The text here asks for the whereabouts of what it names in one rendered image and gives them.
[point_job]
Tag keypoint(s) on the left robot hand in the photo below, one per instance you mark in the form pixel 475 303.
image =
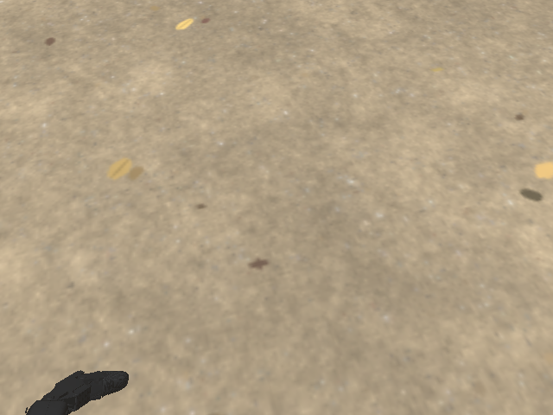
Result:
pixel 77 390

